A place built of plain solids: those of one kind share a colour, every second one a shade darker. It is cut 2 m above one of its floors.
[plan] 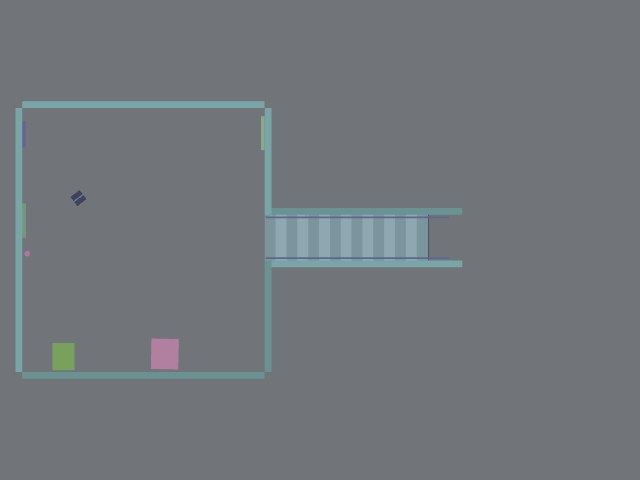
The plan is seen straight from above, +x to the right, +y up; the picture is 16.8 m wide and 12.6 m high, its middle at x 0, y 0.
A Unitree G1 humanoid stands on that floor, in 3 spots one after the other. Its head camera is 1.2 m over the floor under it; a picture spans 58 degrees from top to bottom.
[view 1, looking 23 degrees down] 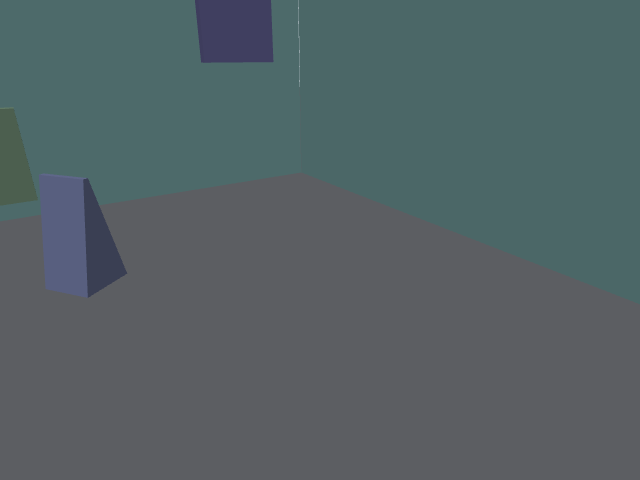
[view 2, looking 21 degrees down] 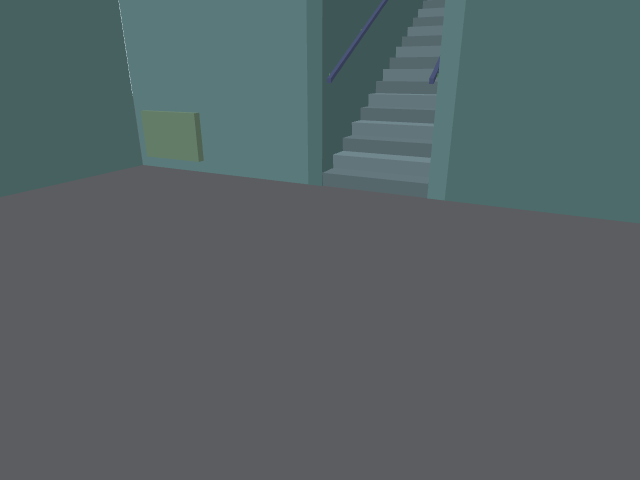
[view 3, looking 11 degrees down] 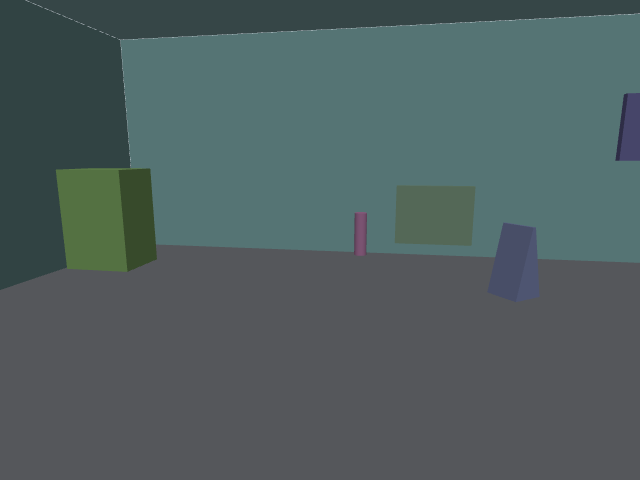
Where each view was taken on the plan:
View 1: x -3.75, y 0.98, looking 146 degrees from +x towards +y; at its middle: ground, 3.07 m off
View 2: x -5.82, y -1.44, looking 26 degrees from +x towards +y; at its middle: ground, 3.35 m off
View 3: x -2.45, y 0.06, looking -170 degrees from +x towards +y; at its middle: wall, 5.55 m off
